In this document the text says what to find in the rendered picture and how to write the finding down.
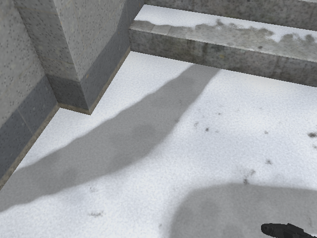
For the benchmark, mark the robot right hand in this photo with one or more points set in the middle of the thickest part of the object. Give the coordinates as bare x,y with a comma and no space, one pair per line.
288,230

